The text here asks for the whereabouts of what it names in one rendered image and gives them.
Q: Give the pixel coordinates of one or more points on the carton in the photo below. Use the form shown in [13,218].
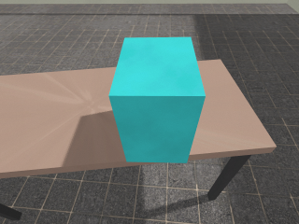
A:
[157,96]

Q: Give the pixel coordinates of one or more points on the table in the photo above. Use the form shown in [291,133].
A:
[63,121]

